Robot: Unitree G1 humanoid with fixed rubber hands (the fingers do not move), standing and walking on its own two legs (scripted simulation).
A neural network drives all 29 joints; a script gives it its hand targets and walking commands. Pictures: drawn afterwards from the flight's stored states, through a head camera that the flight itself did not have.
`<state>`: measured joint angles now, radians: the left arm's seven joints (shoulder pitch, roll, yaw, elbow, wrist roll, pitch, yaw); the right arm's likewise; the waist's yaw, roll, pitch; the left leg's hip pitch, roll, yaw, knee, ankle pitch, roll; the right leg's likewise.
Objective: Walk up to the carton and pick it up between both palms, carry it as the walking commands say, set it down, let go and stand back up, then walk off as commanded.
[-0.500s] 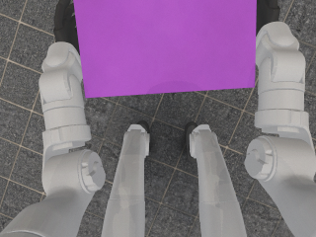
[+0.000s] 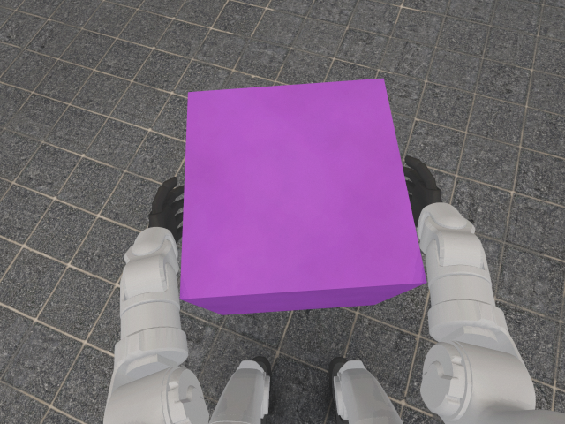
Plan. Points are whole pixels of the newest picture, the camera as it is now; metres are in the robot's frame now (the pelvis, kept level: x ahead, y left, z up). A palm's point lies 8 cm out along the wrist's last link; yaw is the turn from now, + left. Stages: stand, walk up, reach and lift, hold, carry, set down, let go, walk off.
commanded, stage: reach and lift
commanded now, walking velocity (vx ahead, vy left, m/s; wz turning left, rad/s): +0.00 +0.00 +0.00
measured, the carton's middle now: (292, 211) +0.42 +0.02 -0.10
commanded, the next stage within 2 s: none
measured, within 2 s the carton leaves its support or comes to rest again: neither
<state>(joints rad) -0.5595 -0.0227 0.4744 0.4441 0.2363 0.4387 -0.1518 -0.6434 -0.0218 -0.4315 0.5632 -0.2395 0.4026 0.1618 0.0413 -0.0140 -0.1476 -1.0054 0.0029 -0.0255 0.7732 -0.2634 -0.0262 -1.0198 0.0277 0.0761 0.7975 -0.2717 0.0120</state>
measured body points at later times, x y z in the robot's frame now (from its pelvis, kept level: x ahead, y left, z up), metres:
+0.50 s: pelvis +0.03 +0.00 +0.04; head +0.12 +0.00 +0.49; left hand +0.35 +0.22 +0.02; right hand +0.39 -0.17 +0.02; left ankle +0.04 +0.14 -0.69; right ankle +0.04 -0.12 -0.69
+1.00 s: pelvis +0.03 +0.00 +0.06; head +0.01 -0.01 +0.51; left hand +0.32 +0.21 +0.08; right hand +0.36 -0.17 +0.08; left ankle +0.04 +0.14 -0.69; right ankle +0.04 -0.12 -0.69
